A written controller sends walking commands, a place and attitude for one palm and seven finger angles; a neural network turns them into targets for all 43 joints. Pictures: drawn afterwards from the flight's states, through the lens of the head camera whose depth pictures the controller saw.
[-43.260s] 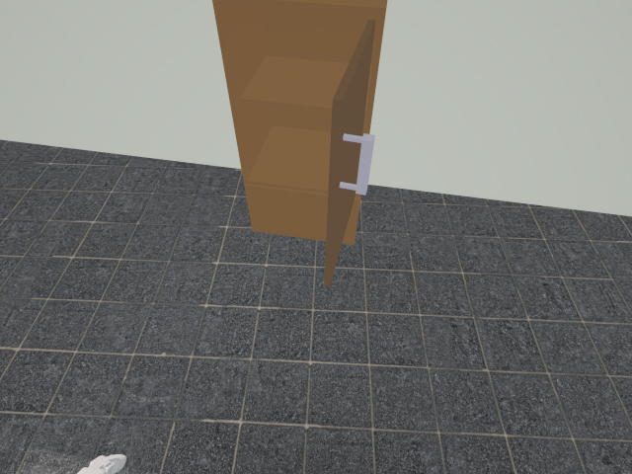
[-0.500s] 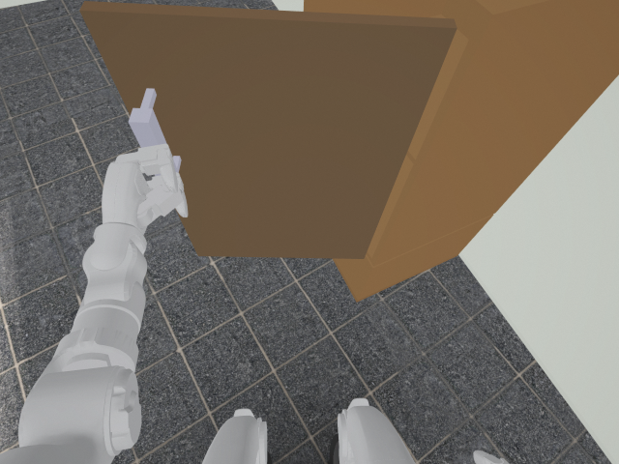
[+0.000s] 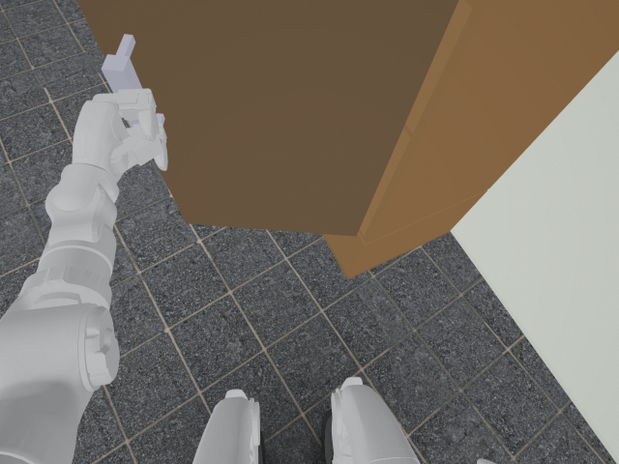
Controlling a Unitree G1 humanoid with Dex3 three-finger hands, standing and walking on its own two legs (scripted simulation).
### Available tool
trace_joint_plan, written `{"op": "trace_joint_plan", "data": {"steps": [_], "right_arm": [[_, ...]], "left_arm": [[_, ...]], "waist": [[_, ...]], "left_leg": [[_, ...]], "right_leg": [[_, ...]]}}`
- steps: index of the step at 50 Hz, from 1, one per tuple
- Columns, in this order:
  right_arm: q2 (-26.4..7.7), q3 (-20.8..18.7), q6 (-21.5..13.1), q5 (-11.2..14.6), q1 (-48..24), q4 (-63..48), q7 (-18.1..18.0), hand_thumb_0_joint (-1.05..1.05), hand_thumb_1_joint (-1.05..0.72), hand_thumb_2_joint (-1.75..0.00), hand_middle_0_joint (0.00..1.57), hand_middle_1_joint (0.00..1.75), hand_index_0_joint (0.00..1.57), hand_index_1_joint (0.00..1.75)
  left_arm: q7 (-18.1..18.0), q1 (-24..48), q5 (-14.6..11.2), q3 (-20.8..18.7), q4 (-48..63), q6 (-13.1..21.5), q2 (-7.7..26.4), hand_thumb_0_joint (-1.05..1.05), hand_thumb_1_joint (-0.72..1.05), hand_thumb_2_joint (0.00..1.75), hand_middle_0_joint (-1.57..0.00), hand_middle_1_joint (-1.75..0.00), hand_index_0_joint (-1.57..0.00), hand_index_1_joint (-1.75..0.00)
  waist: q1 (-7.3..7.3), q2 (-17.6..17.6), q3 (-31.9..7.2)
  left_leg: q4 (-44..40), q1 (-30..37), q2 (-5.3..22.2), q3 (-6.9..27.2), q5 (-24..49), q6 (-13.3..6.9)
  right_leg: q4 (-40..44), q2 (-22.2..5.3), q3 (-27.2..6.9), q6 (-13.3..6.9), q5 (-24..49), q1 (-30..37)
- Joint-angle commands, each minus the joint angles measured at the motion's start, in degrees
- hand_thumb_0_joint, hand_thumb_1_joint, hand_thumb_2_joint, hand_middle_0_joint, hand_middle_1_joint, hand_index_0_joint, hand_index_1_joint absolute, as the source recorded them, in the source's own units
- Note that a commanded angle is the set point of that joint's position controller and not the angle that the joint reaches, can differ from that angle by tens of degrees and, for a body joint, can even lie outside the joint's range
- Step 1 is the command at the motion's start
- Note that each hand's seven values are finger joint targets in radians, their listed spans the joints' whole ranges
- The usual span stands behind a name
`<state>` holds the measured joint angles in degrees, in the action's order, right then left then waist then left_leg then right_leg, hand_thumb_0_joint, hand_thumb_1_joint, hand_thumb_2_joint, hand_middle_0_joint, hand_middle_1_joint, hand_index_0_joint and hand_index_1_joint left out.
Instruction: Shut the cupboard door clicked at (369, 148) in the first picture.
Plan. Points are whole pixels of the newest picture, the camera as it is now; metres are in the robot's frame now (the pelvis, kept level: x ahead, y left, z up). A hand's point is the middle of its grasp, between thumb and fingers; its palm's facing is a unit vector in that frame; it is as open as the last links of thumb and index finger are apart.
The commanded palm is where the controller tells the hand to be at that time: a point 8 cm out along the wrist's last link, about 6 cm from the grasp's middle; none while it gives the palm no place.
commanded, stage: push the door shut along its arc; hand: left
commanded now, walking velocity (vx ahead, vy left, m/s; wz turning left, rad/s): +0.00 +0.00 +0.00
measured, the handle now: (141, 98) +0.58 +0.19 +0.06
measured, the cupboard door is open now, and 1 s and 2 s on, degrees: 61 46 46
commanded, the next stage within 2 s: pull the fist back off the door in 0.78 s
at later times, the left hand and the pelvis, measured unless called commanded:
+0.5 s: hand (189, 100) +0.56 +0.12 +0.08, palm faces -0.27 -0.96 -0.03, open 3.1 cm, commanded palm +0.57 +0.15 +0.07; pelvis +0.00 +0.01 -0.01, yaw -2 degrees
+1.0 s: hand (219, 67) +0.62 +0.09 +0.07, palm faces -0.13 -0.99 +0.06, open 2.8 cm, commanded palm +0.60 +0.12 +0.07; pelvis +0.01 +0.00 -0.03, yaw -4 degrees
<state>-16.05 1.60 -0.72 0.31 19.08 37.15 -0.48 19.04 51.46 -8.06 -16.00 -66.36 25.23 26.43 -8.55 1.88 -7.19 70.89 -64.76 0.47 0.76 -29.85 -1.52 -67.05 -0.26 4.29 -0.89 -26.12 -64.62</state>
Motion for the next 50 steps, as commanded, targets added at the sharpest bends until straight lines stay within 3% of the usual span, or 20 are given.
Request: {"op": "trace_joint_plan", "data": {"steps": [1,4,7,13,14,16,18,20,25,28,31,33,36,38,44,45,46,47,48,50], "right_arm": [[-10.5,-3.8,-1.5,0.0,9.1,-2.8,-0.9,0.00,-0.90,-0.90,0.20,0.30,0.20,0.30],[-10.5,-3.7,-1.7,-0.2,10.0,-2.2,-0.7,0.00,-0.90,-0.90,0.20,0.30,0.20,0.30],[-11.1,-3.3,-1.8,-0.3,11.3,-2.2,-0.9,0.00,-0.90,-0.90,0.20,0.30,0.20,0.30],[-11.1,-3.3,-2.0,-0.8,12.5,-1.9,-0.5,0.00,-0.90,-0.90,0.20,0.30,0.20,0.30],[-11.1,-3.2,-1.9,-0.8,12.5,-1.7,-0.4,0.00,-0.90,-0.90,0.20,0.30,0.20,0.30],[-11.5,-2.9,-1.6,-0.8,13.4,-1.5,-0.5,0.00,-0.90,-0.90,0.20,0.30,0.20,0.30],[-11.4,-2.9,-1.8,-1.0,13.7,-1.6,-0.4,0.00,-0.90,-0.90,0.20,0.30,0.20,0.30],[-11.3,-3.0,-1.7,-1.1,14.1,-1.5,-0.3,0.00,-0.90,-0.90,0.20,0.30,0.20,0.30],[-11.6,-2.6,-1.5,-1.3,15.2,-1.2,-0.5,0.00,-0.90,-0.90,0.20,0.30,0.20,0.30],[-11.5,-2.6,-1.8,-1.5,15.4,-1.1,-0.4,0.00,-0.90,-0.90,0.20,0.30,0.20,0.30],[-11.5,-2.4,-1.6,-1.6,15.7,-0.8,-0.5,0.00,-0.90,-0.90,0.20,0.30,0.20,0.30],[-11.8,-2.1,-1.8,-1.8,16.2,-1.0,-0.8,0.00,-0.90,-0.90,0.20,0.30,0.20,0.30],[-11.7,-1.7,-1.8,-1.9,16.7,-1.1,-0.9,0.00,-0.90,-0.90,0.20,0.30,0.20,0.30],[-11.6,-1.6,-1.9,-2.1,17.0,-1.6,-0.8,0.00,-0.90,-0.90,0.20,0.30,0.20,0.30],[-11.7,-1.6,-1.5,-2.1,18.0,-1.0,-1.2,0.00,-0.90,-0.90,0.20,0.30,0.20,0.30],[-10.8,-0.7,-1.6,-3.4,20.7,-3.4,-0.5,0.00,-0.90,-0.90,0.20,0.30,0.20,0.30],[-10.2,-0.8,-1.7,-3.5,19.5,-4.0,0.7,0.00,-0.90,-0.90,0.20,0.30,0.20,0.30],[-9.8,-1.5,-1.7,-4.2,20.6,-3.8,1.7,0.00,-0.90,-0.90,0.20,0.30,0.20,0.30],[-9.5,-1.9,-1.5,-4.6,20.8,-4.1,2.5,0.00,-0.90,-0.90,0.20,0.30,0.20,0.30],[-9.4,-2.5,-0.5,-5.0,21.1,-3.6,3.8,0.00,-0.90,-0.90,0.20,0.30,0.20,0.30]], "left_arm": [[2.0,33.2,0.4,-0.2,11.5,2.5,10.4,0.00,0.90,0.90,-1.30,-1.50,-1.30,-1.50],[2.6,35.9,0.6,2.2,10.6,2.0,8.2,0.00,0.90,0.90,-1.30,-1.50,-1.30,-1.50],[2.4,38.6,1.0,-0.9,8.6,0.9,12.7,0.00,0.90,0.90,-1.30,-1.50,-1.30,-1.50],[3.5,41.1,2.4,-0.5,9.3,0.3,13.7,0.00,0.90,0.90,-1.30,-1.50,-1.30,-1.50],[3.7,41.3,2.5,0.5,7.8,-0.4,12.5,0.00,0.90,0.90,-1.30,-1.50,-1.30,-1.50],[3.5,42.7,2.9,-1.9,6.3,-1.5,16.2,0.00,0.90,0.90,-1.30,-1.50,-1.30,-1.50],[3.4,45.0,3.3,-1.5,7.9,-1.5,16.1,0.00,0.90,0.90,-1.30,-1.50,-1.30,-1.50],[3.6,44.9,3.7,-0.1,7.7,-1.9,14.5,0.00,0.90,0.90,-1.30,-1.50,-1.30,-1.50],[3.5,48.2,4.3,-2.2,4.6,-3.9,17.8,0.00,0.90,0.90,-1.30,-1.50,-1.30,-1.50],[3.7,49.7,5.1,-1.2,5.2,-3.8,17.4,0.00,0.90,0.90,-1.30,-1.50,-1.30,-1.50],[4.0,50.4,5.6,-0.4,1.8,-5.3,16.6,0.00,0.90,0.90,-1.30,-1.50,-1.30,-1.50],[4.2,52.6,5.9,-3.1,2.2,-5.5,21.2,0.00,0.90,0.90,-1.30,-1.50,-1.30,-1.50],[4.2,53.6,7.2,-3.5,0.2,-6.8,23.2,0.00,0.90,0.90,-1.30,-1.50,-1.30,-1.50],[4.4,53.9,7.6,-4.6,2.3,-6.5,25.1,0.00,0.90,0.90,-1.30,-1.50,-1.30,-1.50],[5.8,56.7,8.7,-3.3,0.4,-9.3,25.4,0.00,0.90,0.90,-1.30,-1.50,-1.30,-1.50],[-4.4,54.8,3.8,-16.9,2.8,-9.9,28.8,0.00,0.90,0.90,-1.30,-1.50,-1.30,-1.50],[-8.6,50.8,4.8,-11.8,2.1,-10.5,22.6,0.00,0.90,0.90,-1.30,-1.50,-1.30,-1.50],[-12.9,49.1,4.5,-13.9,3.9,-9.6,20.5,0.00,0.90,0.90,-1.30,-1.50,-1.30,-1.50],[-17.1,47.1,6.0,-12.8,6.0,-8.4,17.9,0.00,0.90,0.90,-1.30,-1.50,-1.30,-1.50],[-21.1,45.6,9.8,-11.9,7.0,-6.8,17.9,0.00,0.90,0.90,-1.30,-1.50,-1.30,-1.50]], "waist": [[-4.83,6.4,-28.5],[-5.83,8.6,-29.2],[-6.51,6.9,-28.0],[-6.61,11.2,-33.2],[-7.11,11.1,-31.4],[-7.53,9.2,-28.8],[-7.59,11.7,-32.3],[-7.77,12.9,-31.8],[-9.23,10.2,-29.9],[-9.43,12.8,-32.2],[-10.78,11.3,-29.7],[-10.63,11.7,-31.5],[-11.30,11.7,-31.1],[-10.39,14.3,-35.0],[-12.55,12.6,-34.3],[-8.37,13.9,-36.3],[-8.43,14.8,-37.6],[-8.16,11.8,-39.1],[-7.53,12.5,-38.8],[-7.52,11.6,-38.7]], "left_leg": [[-7.9,19.5,0.3,4.1,14.0,-0.4],[-7.8,22.2,0.5,5.2,15.0,-0.2],[-7.3,19.0,0.6,5.2,13.9,-0.6],[-6.2,22.9,1.0,5.8,18.8,-0.2],[-5.9,22.0,1.0,5.8,18.1,-0.2],[-6.0,19.8,1.3,5.9,16.8,-0.4],[-5.5,21.5,1.2,6.2,17.9,-0.3],[-5.6,23.6,1.4,6.6,20.0,0.1],[-4.5,19.6,1.5,6.4,18.7,-0.5],[-3.9,21.5,1.5,6.7,20.3,-0.3],[-3.2,19.4,1.6,6.5,19.4,-0.5],[-2.3,17.8,1.5,6.2,20.1,-0.8],[-1.3,15.4,1.5,5.9,19.9,-1.0],[-0.6,17.0,1.4,5.9,23.0,-0.8],[1.0,14.4,1.6,5.4,22.5,-1.3],[-0.4,12.6,2.3,6.2,23.2,-0.8],[-1.2,13.6,2.2,5.8,24.2,-0.3],[-1.3,15.2,2.4,6.3,26.2,-0.1],[-1.6,16.5,2.5,5.9,27.8,0.3],[-1.5,16.1,2.3,4.8,28.0,0.2]], "right_leg": [[8.4,1.9,-3.4,-1.0,9.2,10.4],[8.0,2.1,-2.6,-1.2,8.7,6.9],[7.7,2.3,-2.6,-1.3,7.9,7.1],[6.5,2.5,-2.2,-1.4,10.1,5.7],[6.7,2.5,-2.1,-1.4,9.7,4.6],[6.6,2.7,-1.9,-1.4,8.9,4.6],[6.1,2.7,-2.0,-1.4,9.2,3.9],[6.1,2.7,-1.6,-1.5,10.1,2.6],[5.8,2.9,-1.5,-1.3,9.8,2.3],[5.2,2.9,-1.4,-1.4,10.4,1.2],[5.2,3.1,-1.1,-1.2,9.9,-0.3],[4.3,3.1,-1.3,-1.3,10.9,1.3],[3.8,3.3,-1.3,-1.2,11.0,1.1],[2.8,3.3,-1.4,-1.4,13.3,2.3],[2.8,3.6,-1.4,-0.8,14.5,1.9],[2.9,3.2,-1.5,-0.9,15.1,4.6],[2.8,3.0,-1.5,-0.6,15.7,5.4],[2.6,3.1,-1.0,-0.3,17.2,6.1],[2.8,2.9,-1.0,-0.1,18.3,5.9],[3.1,2.9,-1.4,0.0,19.4,7.9]]}}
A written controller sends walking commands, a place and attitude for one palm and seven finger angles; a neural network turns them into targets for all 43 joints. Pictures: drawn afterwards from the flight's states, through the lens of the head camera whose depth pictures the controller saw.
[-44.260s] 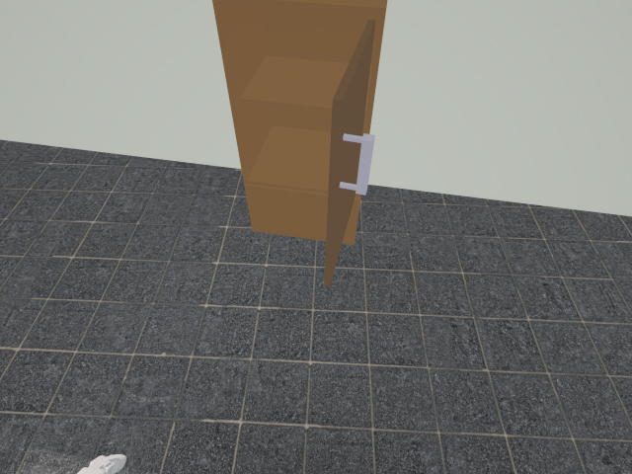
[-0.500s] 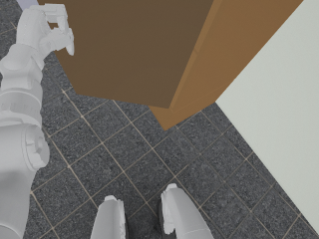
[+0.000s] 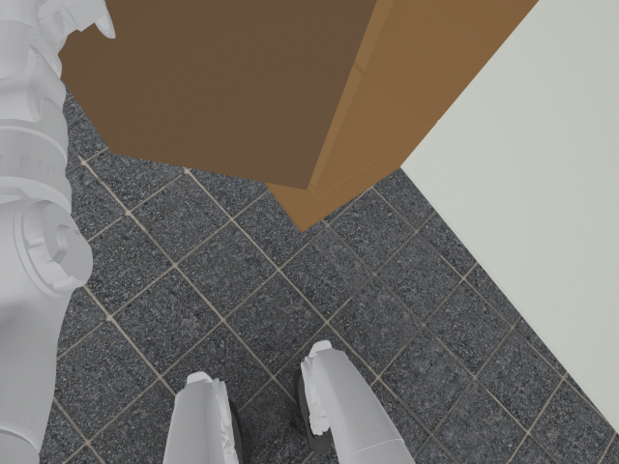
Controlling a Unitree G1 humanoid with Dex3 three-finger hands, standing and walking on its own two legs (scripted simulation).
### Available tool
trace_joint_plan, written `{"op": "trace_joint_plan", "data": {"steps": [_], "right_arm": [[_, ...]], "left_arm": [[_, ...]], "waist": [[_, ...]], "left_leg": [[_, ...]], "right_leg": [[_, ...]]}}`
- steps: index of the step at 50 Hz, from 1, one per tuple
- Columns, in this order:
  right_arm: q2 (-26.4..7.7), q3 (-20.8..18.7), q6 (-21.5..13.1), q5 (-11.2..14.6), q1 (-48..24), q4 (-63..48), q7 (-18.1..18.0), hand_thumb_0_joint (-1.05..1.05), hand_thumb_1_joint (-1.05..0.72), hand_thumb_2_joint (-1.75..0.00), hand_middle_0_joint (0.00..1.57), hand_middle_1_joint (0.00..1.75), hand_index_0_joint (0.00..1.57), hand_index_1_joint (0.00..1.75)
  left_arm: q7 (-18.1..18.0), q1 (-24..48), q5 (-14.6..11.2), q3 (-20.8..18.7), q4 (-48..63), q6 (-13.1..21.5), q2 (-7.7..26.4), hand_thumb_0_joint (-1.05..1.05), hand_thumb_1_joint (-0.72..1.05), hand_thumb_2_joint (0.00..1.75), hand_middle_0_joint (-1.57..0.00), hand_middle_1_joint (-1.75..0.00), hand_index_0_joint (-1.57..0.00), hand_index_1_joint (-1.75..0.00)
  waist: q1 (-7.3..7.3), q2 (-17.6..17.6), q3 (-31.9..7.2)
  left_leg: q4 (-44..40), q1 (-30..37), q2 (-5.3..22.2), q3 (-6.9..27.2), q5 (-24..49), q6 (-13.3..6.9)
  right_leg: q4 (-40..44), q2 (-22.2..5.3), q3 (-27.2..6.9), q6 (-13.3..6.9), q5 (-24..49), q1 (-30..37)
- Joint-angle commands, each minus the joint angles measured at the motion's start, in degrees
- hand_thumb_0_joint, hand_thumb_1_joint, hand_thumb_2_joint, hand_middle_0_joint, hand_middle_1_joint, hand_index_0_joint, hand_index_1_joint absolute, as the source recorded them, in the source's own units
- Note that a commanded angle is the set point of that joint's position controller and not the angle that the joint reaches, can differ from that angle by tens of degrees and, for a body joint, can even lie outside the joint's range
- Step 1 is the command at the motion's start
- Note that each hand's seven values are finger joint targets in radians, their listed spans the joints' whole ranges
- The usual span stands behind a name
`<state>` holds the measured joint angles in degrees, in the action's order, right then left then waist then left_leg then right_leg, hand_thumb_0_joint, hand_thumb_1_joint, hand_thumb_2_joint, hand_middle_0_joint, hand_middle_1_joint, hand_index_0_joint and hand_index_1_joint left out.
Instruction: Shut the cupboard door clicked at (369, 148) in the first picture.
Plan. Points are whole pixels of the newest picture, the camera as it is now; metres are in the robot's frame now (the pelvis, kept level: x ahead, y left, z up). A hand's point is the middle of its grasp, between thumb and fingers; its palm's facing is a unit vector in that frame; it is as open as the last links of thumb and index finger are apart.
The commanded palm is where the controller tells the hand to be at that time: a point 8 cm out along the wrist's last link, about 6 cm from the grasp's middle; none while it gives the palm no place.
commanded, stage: pull the fist back off the door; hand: left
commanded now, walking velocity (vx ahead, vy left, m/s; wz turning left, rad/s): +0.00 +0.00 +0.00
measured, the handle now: out of the picture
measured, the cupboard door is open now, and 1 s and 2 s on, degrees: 46 46 46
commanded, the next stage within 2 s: draw the hand back to the body in 0.76 s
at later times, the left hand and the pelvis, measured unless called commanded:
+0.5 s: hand (83, 67) +0.53 +0.14 +0.09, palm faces +0.03 -1.00 -0.02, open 3.1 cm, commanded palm +0.50 +0.17 +0.09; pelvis +0.01 -0.01 +0.04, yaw +3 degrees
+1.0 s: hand (87, 95) +0.49 +0.13 +0.11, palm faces +0.04 -1.00 -0.03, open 3.1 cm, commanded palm +0.43 +0.19 +0.12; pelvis +0.01 -0.01 +0.04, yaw +2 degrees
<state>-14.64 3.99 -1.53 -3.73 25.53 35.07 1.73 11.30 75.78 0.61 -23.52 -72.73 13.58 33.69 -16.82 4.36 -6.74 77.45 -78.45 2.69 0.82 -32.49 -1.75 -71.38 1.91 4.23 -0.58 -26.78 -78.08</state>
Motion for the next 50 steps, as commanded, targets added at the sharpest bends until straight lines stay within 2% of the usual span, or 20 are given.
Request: {"op": "trace_joint_plan", "data": {"steps": [1,3,4,7,11,14,17,18,22,25,29,33,34,36,37,38,44,47,48,50], "right_arm": [[-10.9,-5.0,0.8,-1.1,15.0,-1.7,2.0,0.00,-0.90,-0.90,0.20,0.30,0.20,0.30],[-10.8,-5.4,1.5,-0.9,14.8,-1.7,2.6,0.00,-0.90,-0.90,0.20,0.30,0.20,0.30],[-10.7,-5.7,1.7,-0.6,14.5,-1.8,2.7,0.00,-0.90,-0.90,0.20,0.30,0.20,0.30],[-10.5,-6.0,1.9,0.3,13.5,-1.5,2.2,0.00,-0.90,-0.90,0.20,0.30,0.20,0.30],[-10.2,-5.9,1.8,0.9,12.1,-1.2,1.5,0.00,-0.90,-0.90,0.20,0.30,0.20,0.30],[-9.8,-6.0,1.8,0.9,11.0,-1.2,1.4,0.00,-0.90,-0.90,0.20,0.30,0.20,0.30],[-9.7,-6.2,2.1,1.2,10.2,-1.7,1.3,0.00,-0.90,-0.90,0.20,0.30,0.20,0.30],[-9.8,-6.3,2.3,1.3,9.7,-1.8,1.2,0.00,-0.90,-0.90,0.20,0.30,0.20,0.30],[-9.6,-7.1,2.5,1.6,8.0,-2.4,1.1,0.00,-0.90,-0.90,0.20,0.30,0.20,0.30],[-9.8,-7.6,2.7,1.7,6.6,-2.2,1.0,0.00,-0.90,-0.90,0.20,0.30,0.20,0.30],[-9.4,-7.9,3.1,1.9,5.1,-2.2,0.7,0.00,-0.90,-0.90,0.20,0.30,0.20,0.30],[-9.1,-7.9,3.2,2.3,3.2,-2.6,0.4,0.00,-0.90,-0.90,0.20,0.30,0.20,0.30],[-9.1,-7.7,3.3,2.3,2.9,-2.6,0.4,0.00,-0.90,-0.90,0.20,0.30,0.20,0.30],[-8.9,-7.6,3.2,2.3,2.1,-2.3,0.1,0.00,-0.90,-0.90,0.20,0.30,0.20,0.30],[-9.1,-7.5,3.0,2.3,2.3,-2.2,-0.1,0.00,-0.90,-0.90,0.20,0.30,0.20,0.30],[-9.4,-7.5,2.9,2.3,1.9,-1.7,-0.4,0.00,-0.90,-0.90,0.20,0.30,0.20,0.30],[-9.1,-7.3,2.1,1.8,1.6,-1.6,-0.3,0.00,-0.90,-0.90,0.20,0.30,0.20,0.30],[-9.4,-7.3,2.7,2.5,1.5,-4.4,-0.2,0.00,-0.90,-0.90,0.20,0.30,0.20,0.30],[-9.0,-7.2,3.0,3.0,0.9,-5.5,-0.2,0.00,-0.90,-0.90,0.20,0.30,0.20,0.30],[-8.3,-7.2,3.3,4.0,0.2,-7.3,-0.5,0.00,-0.90,-0.90,0.20,0.30,0.20,0.30]], "left_arm": [[-14.3,21.6,3.1,-4.4,14.9,5.8,12.7,0.00,0.90,0.90,-1.30,-1.50,-1.30,-1.50],[-13.9,21.9,5.8,-2.2,18.5,8.3,12.6,0.00,0.90,0.90,-1.30,-1.50,-1.30,-1.50],[-13.0,21.3,5.5,-1.7,19.7,9.3,12.1,0.00,0.90,0.90,-1.30,-1.50,-1.30,-1.50],[-9.6,20.4,1.7,-0.1,20.5,11.0,8.9,0.00,0.90,0.90,-1.30,-1.50,-1.30,-1.50],[-7.8,13.3,-1.2,0.8,15.2,11.2,5.2,0.00,0.90,0.90,-1.30,-1.50,-1.30,-1.50],[-7.7,8.9,-1.9,2.4,13.7,12.8,1.8,0.00,0.90,0.90,-1.30,-1.50,-1.30,-1.50],[-7.0,3.4,-2.6,2.4,12.1,13.9,0.6,0.00,0.90,0.90,-1.30,-1.50,-1.30,-1.50],[-6.7,3.2,-2.6,3.6,11.8,14.1,-0.5,0.00,0.90,0.90,-1.30,-1.50,-1.30,-1.50],[-6.3,4.2,-4.0,6.7,18.4,16.6,-4.9,0.00,0.90,0.90,-1.30,-1.50,-1.30,-1.50],[-6.9,3.0,-4.6,6.7,21.7,18.2,-5.3,0.00,0.90,0.90,-1.30,-1.50,-1.30,-1.50],[-8.4,1.0,-4.2,7.7,24.5,19.4,-6.8,0.00,0.90,0.90,-1.30,-1.50,-1.30,-1.50],[-9.3,-4.6,-4.2,7.7,25.3,19.7,-7.7,0.00,0.90,0.90,-1.30,-1.50,-1.30,-1.50],[-9.4,-5.8,-4.2,8.1,23.8,19.5,-8.3,0.00,0.90,0.90,-1.30,-1.50,-1.30,-1.50],[-9.7,-2.4,-4.1,10.4,22.8,19.5,-10.4,0.00,0.90,0.90,-1.30,-1.50,-1.30,-1.50],[-9.9,-0.7,-4.1,9.8,22.7,19.7,-9.9,0.00,0.90,0.90,-1.30,-1.50,-1.30,-1.50],[-10.2,-0.6,-3.9,8.1,21.2,19.9,-7.6,0.00,0.90,0.90,-1.30,-1.50,-1.30,-1.50],[-9.4,-0.9,-4.0,9.9,19.0,20.7,-10.3,0.00,0.90,0.90,-1.30,-1.50,-1.30,-1.50],[-8.4,-10.6,-5.3,4.0,24.0,19.5,-4.1,0.00,0.90,0.90,-1.30,-1.50,-1.30,-1.50],[-7.8,-14.7,-6.0,4.0,26.5,18.6,-4.4,0.00,0.90,0.90,-1.30,-1.50,-1.30,-1.50],[-6.7,-19.3,-7.0,5.6,32.9,16.6,-5.9,0.00,0.90,0.90,-1.30,-1.50,-1.30,-1.50]], "waist": [[1.06,9.1,-39.7],[1.19,10.6,-41.7],[1.32,10.6,-42.3],[0.92,8.2,-40.7],[1.60,4.0,-32.5],[2.23,2.5,-30.1],[3.42,0.6,-26.8],[2.97,-0.1,-26.1],[3.64,3.1,-28.9],[5.09,4.7,-31.9],[5.62,2.6,-32.7],[7.10,2.1,-31.3],[7.00,0.2,-29.0],[5.36,-0.9,-25.6],[5.08,-1.3,-24.8],[5.20,-1.8,-24.7],[5.45,-0.3,-28.1],[10.73,0.7,-34.1],[11.66,-0.8,-35.3],[12.24,-2.2,-33.5]], "left_leg": [[-8.4,28.5,-0.2,4.0,29.9,0.3],[-9.2,31.2,-0.4,3.8,31.0,0.3],[-9.9,32.2,-0.5,3.8,30.7,0.4],[-11.8,32.4,-1.1,3.2,27.9,0.1],[-14.2,28.8,-1.5,2.0,21.7,-0.1],[-14.6,28.1,-1.9,1.4,20.9,-0.2],[-15.0,26.1,-2.3,0.5,20.3,-0.4],[-15.2,25.8,-2.4,0.6,19.6,-0.3],[-15.5,32.1,-2.4,1.2,21.6,0.1],[-15.8,36.2,-2.3,1.8,23.8,0.7],[-16.2,37.5,-2.3,1.8,25.2,0.7],[-17.2,37.7,-2.3,1.3,25.1,1.0],[-17.9,36.4,-2.4,1.5,23.6,1.0],[-18.3,34.3,-2.5,1.4,19.1,0.7],[-18.3,34.1,-2.6,1.6,18.4,0.6],[-18.2,33.6,-2.5,1.8,17.3,0.6],[-17.2,35.3,-2.6,2.2,20.3,0.9],[-19.4,37.6,-3.0,1.0,24.3,1.1],[-20.2,37.8,-3.0,0.3,25.7,0.9],[-22.5,38.0,-3.1,-0.7,25.2,0.6]], "right_leg": [[7.7,0.7,-1.9,-0.3,21.2,24.3],[8.3,0.6,-2.5,-0.5,23.0,26.2],[9.0,0.6,-2.7,-0.5,23.5,27.7],[11.2,0.9,-3.4,-0.4,23.8,31.2],[13.8,0.7,-3.5,-0.2,19.3,32.1],[14.3,0.5,-3.7,-0.3,19.1,32.0],[14.6,0.3,-4.2,-0.6,20.0,33.7],[14.5,0.2,-4.0,-0.4,19.4,33.2],[13.9,0.0,-3.4,-0.7,19.3,31.0],[13.4,-0.1,-3.0,-0.8,19.7,30.7],[13.2,-0.3,-3.0,-0.6,21.2,32.2],[13.5,-0.4,-2.8,-0.6,21.4,33.3],[13.9,-0.3,-2.7,-0.6,20.2,33.6],[14.8,-0.4,-2.8,-0.4,17.1,32.2],[14.8,-0.4,-2.7,-0.5,16.2,31.5],[14.8,-0.5,-2.9,-0.4,15.1,30.9],[13.3,-0.7,-2.7,-0.7,16.7,29.8],[13.9,-0.4,-3.2,-1.1,21.0,38.7],[14.7,-0.4,-3.5,-0.9,23.5,42.0],[17.2,-0.3,-3.7,-0.6,25.1,46.3]]}}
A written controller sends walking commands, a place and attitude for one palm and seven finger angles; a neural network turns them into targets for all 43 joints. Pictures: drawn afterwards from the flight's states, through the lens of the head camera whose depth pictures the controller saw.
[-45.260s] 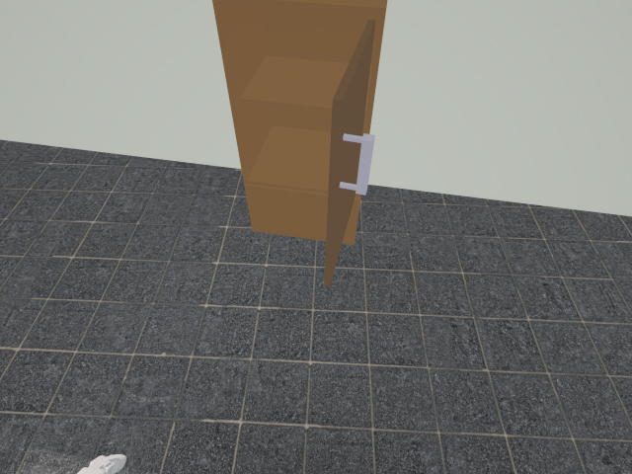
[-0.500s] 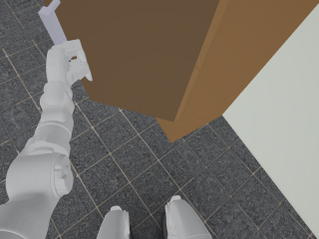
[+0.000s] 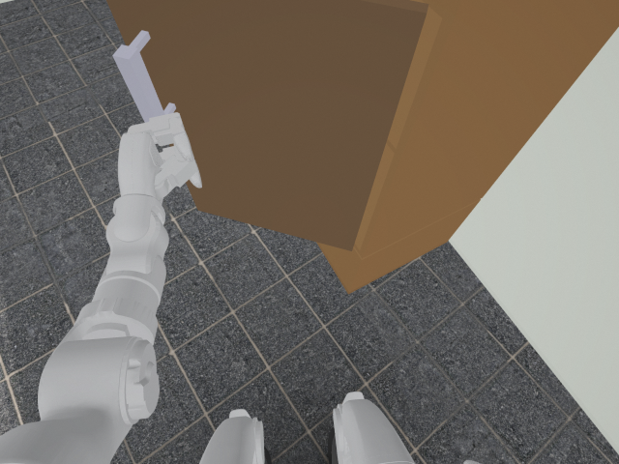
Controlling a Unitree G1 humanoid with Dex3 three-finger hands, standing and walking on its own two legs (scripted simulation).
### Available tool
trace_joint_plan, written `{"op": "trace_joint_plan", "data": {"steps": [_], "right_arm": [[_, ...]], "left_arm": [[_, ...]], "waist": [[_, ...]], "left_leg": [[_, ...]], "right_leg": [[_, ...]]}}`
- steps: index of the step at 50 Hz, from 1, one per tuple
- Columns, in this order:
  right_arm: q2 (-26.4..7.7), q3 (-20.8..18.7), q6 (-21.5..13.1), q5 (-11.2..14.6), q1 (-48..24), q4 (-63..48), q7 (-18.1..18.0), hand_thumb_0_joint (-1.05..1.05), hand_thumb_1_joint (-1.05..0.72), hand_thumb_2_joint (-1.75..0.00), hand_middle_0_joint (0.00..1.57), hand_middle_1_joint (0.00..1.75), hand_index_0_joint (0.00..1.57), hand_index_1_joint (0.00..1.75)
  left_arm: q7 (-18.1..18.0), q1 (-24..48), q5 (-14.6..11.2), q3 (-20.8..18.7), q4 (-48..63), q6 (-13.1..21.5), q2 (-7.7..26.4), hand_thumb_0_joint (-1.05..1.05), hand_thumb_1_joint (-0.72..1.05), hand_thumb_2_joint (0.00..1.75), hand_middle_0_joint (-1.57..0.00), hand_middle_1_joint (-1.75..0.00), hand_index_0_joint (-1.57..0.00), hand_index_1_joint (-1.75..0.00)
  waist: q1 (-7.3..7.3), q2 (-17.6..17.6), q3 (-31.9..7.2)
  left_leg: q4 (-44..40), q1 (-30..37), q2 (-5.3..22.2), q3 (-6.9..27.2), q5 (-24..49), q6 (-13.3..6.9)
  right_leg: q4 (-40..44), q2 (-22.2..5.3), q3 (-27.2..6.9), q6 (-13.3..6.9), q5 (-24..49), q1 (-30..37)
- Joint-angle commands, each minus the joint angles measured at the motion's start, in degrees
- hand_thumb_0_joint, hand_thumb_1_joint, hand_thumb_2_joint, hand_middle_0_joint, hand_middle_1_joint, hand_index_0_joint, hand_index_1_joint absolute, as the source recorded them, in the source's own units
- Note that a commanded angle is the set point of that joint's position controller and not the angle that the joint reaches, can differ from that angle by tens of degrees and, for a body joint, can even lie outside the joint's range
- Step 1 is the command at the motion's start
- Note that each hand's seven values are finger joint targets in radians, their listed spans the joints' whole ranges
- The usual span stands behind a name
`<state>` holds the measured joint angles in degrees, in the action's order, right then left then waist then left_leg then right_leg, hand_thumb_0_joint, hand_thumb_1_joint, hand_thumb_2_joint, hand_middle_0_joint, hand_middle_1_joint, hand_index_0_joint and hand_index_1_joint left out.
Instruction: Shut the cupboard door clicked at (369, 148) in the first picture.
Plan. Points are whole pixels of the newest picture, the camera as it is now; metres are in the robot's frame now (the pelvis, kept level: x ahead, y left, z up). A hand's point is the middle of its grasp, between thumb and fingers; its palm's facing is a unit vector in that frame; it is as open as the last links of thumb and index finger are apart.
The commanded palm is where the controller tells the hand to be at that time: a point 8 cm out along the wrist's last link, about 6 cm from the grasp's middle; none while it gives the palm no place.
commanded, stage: draw the hand back to the body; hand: left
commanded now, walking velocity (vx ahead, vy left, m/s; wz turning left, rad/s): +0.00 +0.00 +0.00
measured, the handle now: (151, 86) +0.66 +0.19 +0.05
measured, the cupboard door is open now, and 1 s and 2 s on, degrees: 46 46 46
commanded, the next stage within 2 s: step back with the hand held close in 1.46 s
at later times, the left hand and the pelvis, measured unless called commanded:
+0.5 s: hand (84, 232) +0.34 +0.18 +0.15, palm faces +0.07 -0.98 -0.17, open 3.1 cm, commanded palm +0.30 +0.24 +0.17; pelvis +0.03 +0.00 +0.07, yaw +1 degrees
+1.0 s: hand out of the picture +0.25 +0.26 +0.24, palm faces +0.42 -0.82 -0.38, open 5.5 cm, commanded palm +0.19 +0.30 +0.26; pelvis +0.05 +0.01 +0.10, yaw +2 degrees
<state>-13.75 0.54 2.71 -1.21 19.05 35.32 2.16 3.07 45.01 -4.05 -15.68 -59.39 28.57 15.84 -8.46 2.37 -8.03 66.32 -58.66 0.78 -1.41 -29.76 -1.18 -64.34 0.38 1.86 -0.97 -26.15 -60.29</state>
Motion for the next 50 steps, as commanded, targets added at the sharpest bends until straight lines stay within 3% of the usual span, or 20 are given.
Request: {"op": "trace_joint_plan", "data": {"steps": [1,2,4,10,11,12,14,16,19,20,21,25,26,27,29,33,36,42,44,50], "right_arm": [[-9.2,-3.8,-0.9,1.9,6.3,-8.0,-1.3,0.00,-0.90,-0.90,0.20,0.30,0.20,0.30],[-9.0,-3.7,-1.1,2.2,6.1,-8.8,-1.7,0.00,-0.90,-0.90,0.20,0.30,0.20,0.30],[-8.8,-3.6,-1.2,2.9,5.1,-9.1,-2.4,0.00,-0.90,-0.90,0.20,0.30,0.20,0.30],[-8.4,-3.1,-3.6,3.9,1.3,-8.5,-3.9,0.00,-0.90,-0.90,0.20,0.30,0.20,0.30],[-8.5,-3.1,-3.9,4.0,0.9,-8.5,-4.1,0.00,-0.90,-0.90,0.20,0.30,0.20,0.30],[-8.6,-3.1,-4.2,4.2,0.1,-9.0,-4.3,0.00,-0.90,-0.90,0.20,0.30,0.20,0.30],[-8.5,-2.7,-4.8,4.4,-1.3,-9.5,-4.4,0.00,-0.90,-0.90,0.20,0.30,0.20,0.30],[-8.2,-2.3,-5.5,4.7,-3.2,-10.6,-4.4,0.00,-0.90,-0.90,0.20,0.30,0.20,0.30],[-8.0,-2.1,-6.5,4.9,-5.2,-12.0,-4.5,0.00,-0.90,-0.90,0.20,0.30,0.20,0.30],[-6.6,-2.7,-5.0,4.7,-8.2,-12.5,-5.6,0.00,-0.90,-0.90,0.20,0.30,0.20,0.30],[-6.1,-2.4,-4.6,4.4,-8.9,-13.2,-6.4,0.00,-0.90,-0.90,0.20,0.30,0.20,0.30],[-5.9,-1.4,-3.8,4.2,-11.2,-12.2,-8.0,0.00,-0.90,-0.90,0.20,0.30,0.20,0.30],[-5.6,-1.2,-3.8,4.1,-11.8,-12.0,-8.2,0.00,-0.90,-0.90,0.20,0.30,0.20,0.30],[-5.7,-1.1,-3.9,4.1,-11.9,-11.7,-8.4,0.00,-0.90,-0.90,0.20,0.30,0.20,0.30],[-5.0,-0.5,-4.4,3.7,-12.7,-11.5,-8.5,0.00,-0.90,-0.90,0.20,0.30,0.20,0.30],[-4.9,0.3,-5.5,3.2,-13.5,-11.0,-8.1,0.00,-0.90,-0.90,0.20,0.30,0.20,0.30],[-4.7,0.3,-6.4,2.7,-14.0,-10.9,-7.6,0.00,-0.90,-0.90,0.20,0.30,0.20,0.30],[-5.0,-0.1,-7.7,2.1,-14.7,-10.2,-6.8,0.00,-0.90,-0.90,0.20,0.30,0.20,0.30],[-4.6,-0.1,-7.9,2.0,-15.0,-10.3,-6.6,0.00,-0.90,-0.90,0.20,0.30,0.20,0.30],[-4.4,-0.8,-9.3,2.0,-15.1,-9.8,-6.3,0.00,-0.90,-0.90,0.20,0.30,0.20,0.30]], "left_arm": [[1.9,10.0,-2.9,-2.0,22.9,0.8,12.3,0.00,0.90,0.90,-1.30,-1.50,-1.30,-1.50],[2.1,7.3,-3.9,-1.7,25.9,0.1,11.6,0.00,0.90,0.90,-1.30,-1.50,-1.30,-1.50],[2.6,4.2,-5.4,-1.5,30.1,-1.4,11.4,0.00,0.90,0.90,-1.30,-1.50,-1.30,-1.50],[5.0,-2.3,-7.3,4.5,37.4,-2.8,6.6,0.00,0.90,0.90,-1.30,-1.50,-1.30,-1.50],[5.5,-4.3,-7.6,4.2,37.7,-3.4,7.2,0.00,0.90,0.90,-1.30,-1.50,-1.30,-1.50],[6.1,-6.3,-8.0,4.3,39.1,-4.0,7.2,0.00,0.90,0.90,-1.30,-1.50,-1.30,-1.50],[7.2,-10.4,-9.0,3.6,40.2,-5.4,7.8,0.00,0.90,0.90,-1.30,-1.50,-1.30,-1.50],[8.1,-13.8,-9.8,3.8,44.9,-6.6,7.6,0.00,0.90,0.90,-1.24,-1.44,-1.24,-1.44],[8.9,-19.8,-11.0,2.9,51.0,-8.5,8.1,0.00,0.90,0.90,-1.16,-1.35,-1.16,-1.35],[3.0,-21.8,-4.0,5.2,55.8,-11.1,11.2,0.00,0.90,0.90,-1.13,-1.32,-1.13,-1.32],[-0.2,-24.0,-3.4,5.9,58.1,-13.5,8.9,0.00,0.90,0.90,-1.11,-1.29,-1.11,-1.29],[-5.8,-29.3,-1.1,5.4,63.3,-18.8,9.6,0.00,0.90,0.90,-1.00,-1.17,-1.00,-1.17],[-6.5,-30.7,-0.9,5.5,64.5,-19.6,9.2,0.00,0.90,0.90,-0.97,-1.14,-0.97,-1.14],[-7.0,-31.5,-0.8,4.5,66.0,-20.3,10.5,0.00,0.90,0.90,-0.94,-1.11,-0.94,-1.11],[-7.9,-33.3,-0.3,4.9,69.0,-21.3,9.4,0.00,0.90,0.90,-0.89,-1.05,-0.89,-1.05],[-8.6,-40.8,-0.1,3.6,72.6,-23.0,9.6,0.00,0.90,0.90,-0.78,-0.93,-0.78,-0.93],[-8.9,-43.6,0.2,2.9,77.9,-23.2,9.5,0.00,0.90,0.90,-0.69,-0.84,-0.69,-0.84],[-9.1,-53.6,0.2,-2.4,83.7,-23.6,12.4,0.00,0.90,0.90,-0.53,-0.66,-0.53,-0.66],[-9.2,-55.2,0.2,-3.7,86.2,-23.3,12.6,0.00,0.90,0.90,-0.47,-0.60,-0.47,-0.60],[-9.8,-63.1,0.1,-9.3,92.2,-22.1,15.3,0.00,0.90,0.90,-0.31,-0.42,-0.31,-0.42]], "waist": [[4.07,-1.8,-30.7],[4.32,-2.6,-30.3],[4.08,-5.0,-25.8],[3.48,-0.7,-15.4],[3.86,-1.2,-15.0],[4.34,1.0,-14.4],[5.53,-0.6,-13.3],[6.65,1.6,-13.4],[7.65,-0.1,-13.0],[9.06,-0.7,-14.4],[7.99,-1.9,-10.8],[8.16,-3.1,-4.9],[8.27,-1.4,-3.8],[8.51,-1.6,-3.9],[8.69,0.8,-3.6],[9.63,-0.3,-1.1],[9.85,1.3,-0.7],[11.05,-0.1,1.1],[11.21,1.4,1.6],[12.00,1.3,2.0]], "left_leg": [[-12.8,18.3,-1.1,1.4,21.6,-0.1],[-13.7,18.8,-1.2,1.1,21.7,-0.4],[-15.9,18.1,-1.3,0.3,18.7,-0.7],[-21.5,24.8,-1.0,0.9,13.6,-0.5],[-22.3,25.8,-0.9,1.2,13.4,-0.5],[-22.8,27.3,-1.1,1.0,13.8,-0.5],[-24.4,28.3,-1.1,1.4,15.0,-0.5],[-25.6,30.7,-1.1,1.6,17.5,-0.3],[-27.0,33.4,-0.8,1.9,21.3,-0.2],[-29.8,36.5,-1.1,1.3,21.6,-0.3],[-31.2,36.9,-0.9,1.3,20.8,-0.4],[-35.7,40.9,-0.4,1.3,21.4,-0.7],[-36.7,42.2,-0.3,1.1,21.9,-0.6],[-37.5,43.4,-0.4,1.1,22.7,-0.7],[-39.4,46.8,-0.3,1.3,25.2,-0.5],[-42.6,49.5,-0.1,1.4,28.6,-0.2],[-44.1,52.0,0.2,1.5,31.5,0.1],[-45.1,52.6,0.3,1.5,34.5,0.3],[-45.4,52.7,0.2,1.4,33.8,0.4],[-45.3,52.2,0.3,1.2,34.7,0.4]], "right_leg": [[11.4,1.2,-1.3,-0.2,24.3,30.3],[12.5,1.4,-1.5,-0.1,25.0,32.4],[15.6,1.2,-2.0,0.4,23.6,34.7],[21.0,1.1,-0.9,0.1,16.2,32.4],[21.6,1.1,-0.8,0.0,15.6,33.0],[22.2,1.0,-0.8,-0.2,15.6,33.2],[22.9,0.7,-0.5,-0.3,16.7,35.3],[23.1,0.6,-0.1,-0.6,18.9,37.1],[23.3,0.6,0.6,-0.4,22.3,39.7],[27.0,-0.9,-2.1,-0.6,20.4,42.8],[28.7,-1.1,-1.6,-0.3,20.0,43.0],[33.3,-1.1,-1.2,-0.1,20.8,46.6],[34.3,-1.2,-1.1,-0.2,21.0,47.6],[35.5,-1.2,-1.2,-0.2,21.6,49.2],[36.6,-1.2,-0.6,-0.3,23.4,50.9],[39.6,-1.0,0.0,-0.3,25.7,54.3],[40.7,-0.9,0.4,-0.3,26.8,55.9],[42.4,-0.8,0.4,-0.1,28.4,58.1],[42.5,-1.0,0.4,0.0,27.9,58.2],[42.6,-1.0,0.6,0.3,27.7,58.5]]}}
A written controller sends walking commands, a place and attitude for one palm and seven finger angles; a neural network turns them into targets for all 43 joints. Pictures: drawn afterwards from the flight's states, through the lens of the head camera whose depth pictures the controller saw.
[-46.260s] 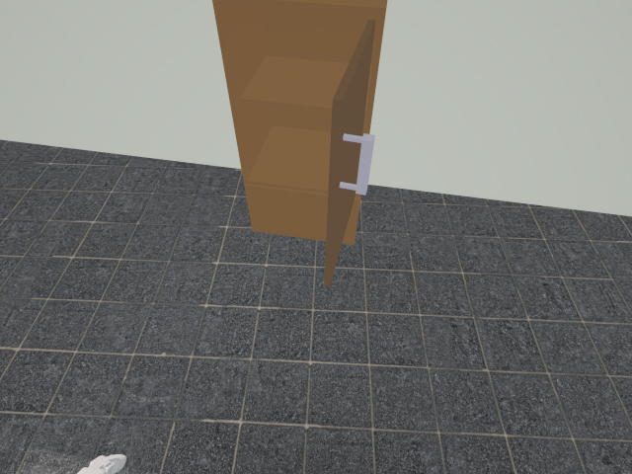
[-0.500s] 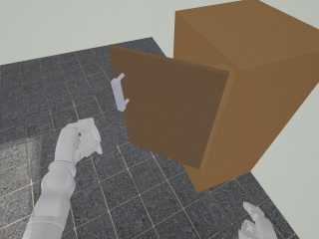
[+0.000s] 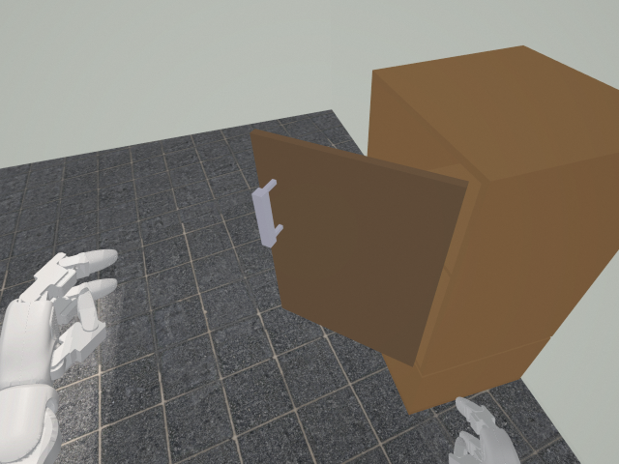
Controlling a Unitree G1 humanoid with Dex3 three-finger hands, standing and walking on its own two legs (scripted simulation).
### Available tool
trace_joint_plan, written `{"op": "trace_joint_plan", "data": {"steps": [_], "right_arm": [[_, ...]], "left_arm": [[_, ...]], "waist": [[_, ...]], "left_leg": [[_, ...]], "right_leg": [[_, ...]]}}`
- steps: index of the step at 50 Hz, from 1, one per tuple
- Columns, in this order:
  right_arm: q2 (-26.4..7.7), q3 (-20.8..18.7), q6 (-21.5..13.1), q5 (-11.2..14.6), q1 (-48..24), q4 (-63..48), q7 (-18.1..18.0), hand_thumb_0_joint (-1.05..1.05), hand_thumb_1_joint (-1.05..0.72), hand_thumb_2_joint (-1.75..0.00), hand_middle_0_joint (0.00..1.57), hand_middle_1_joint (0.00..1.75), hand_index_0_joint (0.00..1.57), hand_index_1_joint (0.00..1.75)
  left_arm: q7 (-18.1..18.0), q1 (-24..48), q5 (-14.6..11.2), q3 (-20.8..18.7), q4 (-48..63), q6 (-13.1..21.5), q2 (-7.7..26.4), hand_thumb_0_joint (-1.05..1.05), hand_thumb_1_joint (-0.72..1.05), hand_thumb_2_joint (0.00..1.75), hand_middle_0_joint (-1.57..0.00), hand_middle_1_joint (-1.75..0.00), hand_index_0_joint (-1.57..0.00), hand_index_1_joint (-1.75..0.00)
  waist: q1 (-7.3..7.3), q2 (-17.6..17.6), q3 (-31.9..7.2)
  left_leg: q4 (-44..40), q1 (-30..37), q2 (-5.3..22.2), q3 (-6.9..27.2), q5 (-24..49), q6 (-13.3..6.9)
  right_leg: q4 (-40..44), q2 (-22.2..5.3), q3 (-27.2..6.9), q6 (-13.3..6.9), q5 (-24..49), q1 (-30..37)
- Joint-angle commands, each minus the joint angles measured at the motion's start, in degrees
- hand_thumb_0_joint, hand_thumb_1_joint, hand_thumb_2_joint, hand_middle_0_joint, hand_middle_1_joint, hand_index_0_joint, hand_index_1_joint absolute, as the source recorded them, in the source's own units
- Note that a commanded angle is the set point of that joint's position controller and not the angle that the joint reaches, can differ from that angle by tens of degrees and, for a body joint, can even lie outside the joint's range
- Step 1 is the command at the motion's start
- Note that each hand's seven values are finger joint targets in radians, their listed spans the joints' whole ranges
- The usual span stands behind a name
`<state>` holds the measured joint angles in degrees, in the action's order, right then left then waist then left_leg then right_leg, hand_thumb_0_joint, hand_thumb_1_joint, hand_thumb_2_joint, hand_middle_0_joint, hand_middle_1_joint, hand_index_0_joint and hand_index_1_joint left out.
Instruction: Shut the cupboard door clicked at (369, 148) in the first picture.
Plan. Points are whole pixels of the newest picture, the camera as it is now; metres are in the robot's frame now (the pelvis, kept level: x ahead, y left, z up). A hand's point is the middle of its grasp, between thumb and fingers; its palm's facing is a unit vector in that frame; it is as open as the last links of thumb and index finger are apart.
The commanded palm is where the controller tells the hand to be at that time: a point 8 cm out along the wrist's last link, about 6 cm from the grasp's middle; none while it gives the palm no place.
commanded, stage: draw the hand back to the body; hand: left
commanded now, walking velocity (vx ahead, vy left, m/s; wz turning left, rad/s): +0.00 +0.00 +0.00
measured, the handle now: (270, 213) +0.61 +0.17 -0.05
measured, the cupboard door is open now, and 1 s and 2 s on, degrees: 46 46 46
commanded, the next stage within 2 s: step back with the hand held close in 0.46 s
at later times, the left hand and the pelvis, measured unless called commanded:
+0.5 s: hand (69, 350) +0.17 +0.25 +0.16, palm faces +0.45 -0.80 -0.40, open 7.4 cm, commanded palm +0.13 +0.29 +0.17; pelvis -0.02 -0.01 +0.00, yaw +0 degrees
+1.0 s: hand (36, 361) +0.16 +0.28 +0.16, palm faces +0.37 -0.77 -0.51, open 7.5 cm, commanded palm +0.10 +0.32 +0.17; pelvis -0.04 +0.02 +0.00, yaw -1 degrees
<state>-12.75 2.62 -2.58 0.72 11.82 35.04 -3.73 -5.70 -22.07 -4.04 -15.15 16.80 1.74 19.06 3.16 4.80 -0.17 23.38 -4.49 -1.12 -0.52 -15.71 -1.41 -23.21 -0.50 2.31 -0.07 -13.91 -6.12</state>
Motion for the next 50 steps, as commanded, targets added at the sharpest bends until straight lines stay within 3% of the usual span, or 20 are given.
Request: {"op": "trace_joint_plan", "data": {"steps": [1,2,4,7,11,15,17,19,21,24,27,29,30,31,32,34,38,43,47,50], "right_arm": [[-5.3,-3.0,-4.3,0.1,-7.7,-9.4,-0.4,0.00,-0.90,-0.90,0.20,0.30,0.20,0.30],[-5.6,-3.1,-4.6,0.1,-7.8,-9.2,-0.5,0.00,-0.90,-0.90,0.20,0.30,0.20,0.30],[-5.5,-3.3,-4.9,0.3,-7.7,-9.3,-0.6,0.00,-0.90,-0.90,0.20,0.30,0.20,0.30],[-6.1,-3.7,-5.4,0.4,-7.2,-8.3,-0.6,0.00,-0.90,-0.90,0.20,0.30,0.20,0.30],[-6.3,-3.9,-5.8,0.3,-7.1,-8.1,-1.2,0.00,-0.90,-0.90,0.20,0.30,0.20,0.30],[-5.9,-3.6,-6.2,0.3,-7.8,-8.1,-1.5,0.00,-0.90,-0.90,0.20,0.30,0.20,0.30],[-6.1,-3.7,-6.7,0.2,-7.9,-7.9,-1.5,0.00,-0.90,-0.90,0.20,0.30,0.20,0.30],[-5.5,-3.3,-7.0,0.2,-8.0,-8.0,-1.3,0.00,-0.90,-0.90,0.20,0.30,0.20,0.30],[-5.5,-3.4,-7.1,0.1,-7.9,-7.9,-1.2,0.00,-0.90,-0.90,0.20,0.30,0.20,0.30],[-5.5,-3.4,-7.0,0.2,-7.9,-7.9,-1.2,0.00,-0.90,-0.90,0.20,0.30,0.20,0.30],[-5.8,-3.8,-6.9,0.2,-7.7,-7.8,-1.1,0.00,-0.90,-0.90,0.20,0.30,0.20,0.30],[-5.7,-3.8,-6.9,0.2,-7.9,-8.0,-1.1,0.00,-0.90,-0.90,0.20,0.30,0.20,0.30],[-7.7,-4.4,-5.4,0.4,-7.6,-9.7,-0.8,0.00,-0.90,-0.90,0.20,0.30,0.20,0.30],[-7.3,-4.6,-4.5,0.0,-7.0,-8.6,-0.8,0.00,-0.90,-0.90,0.20,0.30,0.20,0.30],[-7.3,-4.9,-4.0,-0.1,-7.5,-8.8,-0.7,0.00,-0.90,-0.90,0.20,0.30,0.20,0.30],[-7.2,-5.2,-3.0,-0.1,-6.9,-8.7,-0.5,0.00,-0.90,-0.90,0.20,0.30,0.20,0.30],[-7.8,-5.6,-1.4,0.1,-6.8,-10.0,-1.3,0.00,-0.90,-0.90,0.20,0.30,0.20,0.30],[-7.9,-6.1,0.7,0.3,-6.7,-11.7,-2.0,0.00,-0.90,-0.90,0.20,0.30,0.20,0.30],[-8.6,-6.6,1.4,0.3,-6.6,-12.3,-2.2,0.00,-0.90,-0.90,0.20,0.30,0.20,0.30],[-8.6,-6.4,1.2,0.4,-6.3,-12.7,-2.2,0.00,-0.90,-0.90,0.20,0.30,0.20,0.30]], "left_arm": [[-1.1,2.4,-0.1,-10.6,16.4,4.9,12.2,0.00,0.90,0.90,-0.28,-0.39,-0.28,-0.39],[-1.2,0.6,-0.2,-12.3,16.1,5.0,13.5,0.00,0.90,0.90,-0.25,-0.36,-0.25,-0.36],[-1.3,-0.4,-0.4,-13.4,18.1,5.7,13.6,0.00,0.90,0.90,-0.20,-0.30,-0.20,-0.30],[-0.9,0.0,0.1,-9.8,14.3,5.6,9.9,0.00,0.90,0.90,-0.20,-0.30,-0.20,-0.30],[-1.4,2.9,0.2,-10.5,14.1,6.2,11.2,0.00,0.90,0.90,-0.20,-0.30,-0.20,-0.30],[-1.5,2.6,0.1,-11.0,14.8,6.6,11.8,0.00,0.90,0.90,-0.20,-0.30,-0.20,-0.30],[-1.6,2.8,0.2,-12.5,16.3,7.1,13.7,0.00,0.90,0.90,-0.20,-0.30,-0.20,-0.30],[-1.6,2.8,0.3,-11.8,17.0,7.2,12.7,0.00,0.90,0.90,-0.20,-0.30,-0.20,-0.30],[-1.6,2.3,0.3,-12.1,16.6,7.1,12.7,0.00,0.90,0.90,-0.20,-0.30,-0.20,-0.30],[-1.4,1.5,0.0,-11.7,14.3,7.0,12.0,0.00,0.90,0.90,-0.20,-0.30,-0.20,-0.30],[-1.0,0.5,-0.1,-12.1,13.8,7.1,12.0,0.00,0.90,0.90,-0.20,-0.30,-0.20,-0.30],[-1.0,1.5,0.0,-11.8,14.9,7.4,11.9,0.00,0.90,0.90,-0.20,-0.30,-0.20,-0.30],[-1.6,5.1,0.4,-16.7,17.1,9.5,16.6,0.00,0.90,0.90,-0.20,-0.30,-0.20,-0.30],[-1.3,-0.6,0.3,-14.5,12.4,9.9,13.6,0.00,0.90,0.90,-0.20,-0.30,-0.20,-0.30],[-1.2,-1.2,0.5,-14.5,13.2,10.6,13.8,0.00,0.90,0.90,-0.20,-0.30,-0.20,-0.30],[-1.3,-3.6,0.5,-13.2,13.2,11.7,12.4,0.00,0.90,0.90,-0.20,-0.30,-0.20,-0.30],[-2.2,-5.8,0.2,-14.7,17.1,12.2,14.3,0.00,0.90,0.90,-0.20,-0.30,-0.20,-0.30],[-2.6,-8.1,-0.2,-16.5,18.7,11.3,15.7,0.00,0.90,0.90,-0.20,-0.30,-0.20,-0.30],[-2.8,-9.2,0.1,-17.5,19.6,11.0,16.6,0.00,0.90,0.90,-0.20,-0.30,-0.20,-0.30],[-3.0,-9.5,0.3,-16.6,19.8,11.1,15.4,0.00,0.90,0.90,-0.20,-0.30,-0.20,-0.30]], "waist": [[0.48,-0.6,-5.2],[0.84,-2.2,-4.3],[0.81,-1.6,-4.3],[-0.27,-2.1,0.3],[-0.12,-4.1,-1.2],[0.40,-3.1,-1.8],[0.72,-0.8,-2.7],[0.60,1.1,-1.9],[0.65,0.4,-1.9],[0.45,-1.2,1.3],[0.57,-2.0,0.0],[0.49,-0.7,-0.9],[-1.88,-2.0,2.1],[-2.15,-4.9,0.7],[-2.09,-5.2,1.4],[-2.49,-5.2,-2.8],[-2.63,-0.9,-8.1],[-2.49,-2.1,-10.8],[-2.42,-1.3,-10.8],[-2.67,-0.5,-9.1]], "left_leg": [[-2.4,-2.2,2.2,0.2,19.8,0.7],[-2.6,-3.1,2.1,0.4,18.9,0.6],[-2.7,-3.0,2.2,0.3,17.9,0.6],[-3.3,-3.5,2.2,-0.1,14.0,0.4],[-3.7,-3.2,1.8,0.2,10.5,-0.2],[-3.8,-3.1,1.6,0.0,9.8,-0.4],[-3.7,-2.9,1.4,-0.1,10.4,-0.3],[-3.9,-3.1,1.4,0.0,10.8,0.0],[-4.0,-3.2,1.4,-0.1,11.2,0.1],[-4.6,-4.0,1.7,-0.1,8.9,0.1],[-4.5,-3.3,1.6,-0.2,9.1,0.0],[-4.6,-3.0,1.6,-0.4,9.1,0.0],[-1.4,-8.4,2.5,0.9,4.9,-1.1],[0.3,-7.9,2.1,1.5,4.3,-1.2],[1.2,-8.2,1.7,1.5,4.8,-1.1],[1.9,-8.3,2.2,1.5,6.9,-0.8],[-0.7,-8.3,3.6,2.4,16.6,-0.6],[-0.3,-10.8,4.9,3.0,25.3,-0.3],[-1.3,-14.9,5.7,3.6,21.2,-0.9],[-2.9,-21.0,6.8,4.7,13.3,-1.9]], "right_leg": [[1.6,-0.2,0.0,-0.6,15.0,4.0],[2.0,0.0,0.1,-0.7,14.4,4.1],[1.9,0.0,0.0,-0.7,13.4,3.9],[3.1,0.0,-0.1,-0.5,9.6,0.3],[3.4,-0.1,-0.3,-0.4,6.2,0.4],[3.9,-0.2,-0.8,-0.4,5.5,1.4],[4.1,-0.2,-1.1,-0.6,6.3,2.3],[4.0,-0.1,-0.9,-0.7,6.8,2.2],[3.9,0.1,-0.8,-0.7,7.2,2.4],[5.1,0.1,-0.9,-0.5,4.5,0.9],[5.6,0.2,-1.2,-0.5,4.5,1.4],[5.2,0.1,-1.2,-0.5,4.6,1.7],[8.1,-2.9,-6.8,-0.8,5.2,-3.5],[9.1,-4.5,-7.5,-1.2,3.5,-4.8],[9.8,-5.0,-8.0,-1.4,3.6,-6.5],[7.6,-5.9,-7.0,-1.7,6.0,-4.9],[0.6,-3.7,-3.2,-0.6,17.5,-0.4],[-4.6,-2.3,-2.5,0.3,26.1,3.1],[-6.4,-1.6,-2.7,0.7,24.9,4.1],[-8.3,-0.8,-3.1,1.2,21.1,5.5]]}}
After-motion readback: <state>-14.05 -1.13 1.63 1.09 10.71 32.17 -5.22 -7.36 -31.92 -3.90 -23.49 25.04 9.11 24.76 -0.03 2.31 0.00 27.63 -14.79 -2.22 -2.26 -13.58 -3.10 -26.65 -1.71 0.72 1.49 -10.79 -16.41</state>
